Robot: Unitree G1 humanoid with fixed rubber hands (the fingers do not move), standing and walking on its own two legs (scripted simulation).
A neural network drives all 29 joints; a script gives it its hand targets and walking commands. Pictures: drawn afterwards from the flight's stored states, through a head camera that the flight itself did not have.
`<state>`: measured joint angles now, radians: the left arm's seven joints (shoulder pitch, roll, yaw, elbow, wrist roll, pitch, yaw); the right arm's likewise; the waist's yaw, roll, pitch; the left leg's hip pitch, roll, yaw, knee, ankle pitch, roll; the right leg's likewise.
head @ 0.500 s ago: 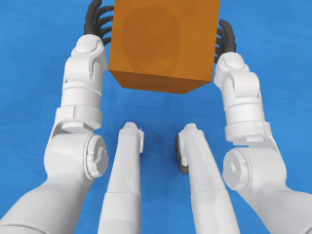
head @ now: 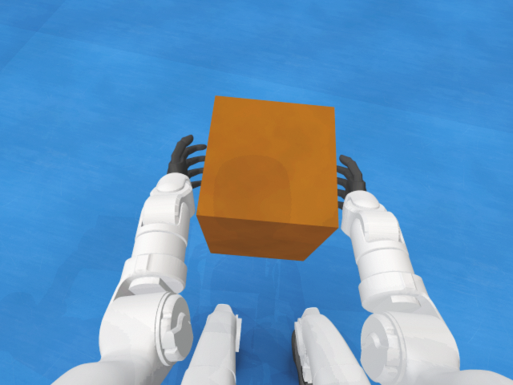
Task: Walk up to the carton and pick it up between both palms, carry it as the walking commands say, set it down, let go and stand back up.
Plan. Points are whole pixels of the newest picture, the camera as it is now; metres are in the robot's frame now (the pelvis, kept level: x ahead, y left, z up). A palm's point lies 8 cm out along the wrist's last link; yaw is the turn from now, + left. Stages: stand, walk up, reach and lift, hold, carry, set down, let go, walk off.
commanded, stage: reach and lift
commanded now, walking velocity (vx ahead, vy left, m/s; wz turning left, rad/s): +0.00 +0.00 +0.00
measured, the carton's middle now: (265, 188) +0.43 +0.01 -0.07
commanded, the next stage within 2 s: none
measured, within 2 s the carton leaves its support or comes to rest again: neither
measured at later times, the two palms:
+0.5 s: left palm (175, 164) +0.40 +0.14 +0.08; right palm (379, 181) +0.37 -0.15 +0.07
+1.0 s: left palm (162, 161) +0.37 +0.14 +0.13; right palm (395, 184) +0.34 -0.14 +0.11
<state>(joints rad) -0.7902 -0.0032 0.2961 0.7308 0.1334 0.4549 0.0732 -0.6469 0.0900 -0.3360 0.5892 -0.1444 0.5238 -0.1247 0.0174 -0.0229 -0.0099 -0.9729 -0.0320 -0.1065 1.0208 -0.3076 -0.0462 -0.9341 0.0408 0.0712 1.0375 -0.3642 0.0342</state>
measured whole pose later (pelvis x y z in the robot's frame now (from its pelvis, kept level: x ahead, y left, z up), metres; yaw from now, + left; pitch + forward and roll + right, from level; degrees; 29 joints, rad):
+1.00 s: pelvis +0.05 +0.00 +0.07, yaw +1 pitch -4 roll +0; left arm -0.47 -0.13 0.30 0.54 0.21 0.67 0.06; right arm -0.34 0.17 -0.32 0.42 -0.23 0.74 -0.07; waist 0.00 -0.02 -0.07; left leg -0.26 -0.03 -0.11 0.55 -0.22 -0.03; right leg -0.22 0.00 0.07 0.57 -0.28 0.02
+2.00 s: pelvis +0.05 +0.00 +0.08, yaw +1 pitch -4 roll +0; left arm -0.42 -0.13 0.27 0.46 0.21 0.71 0.04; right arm -0.31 0.16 -0.27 0.33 -0.23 0.79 -0.06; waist 0.01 -0.02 -0.04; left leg -0.21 -0.02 -0.11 0.45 -0.16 -0.03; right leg -0.19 0.00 0.07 0.50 -0.24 0.02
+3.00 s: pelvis +0.05 +0.00 +0.08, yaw +1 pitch -5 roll +0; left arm -0.39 -0.14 0.26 0.43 0.21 0.72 0.05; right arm -0.30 0.16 -0.27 0.32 -0.23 0.80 -0.06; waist 0.01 -0.02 -0.05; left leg -0.22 -0.02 -0.11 0.47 -0.17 -0.03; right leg -0.19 0.00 0.07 0.51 -0.24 0.02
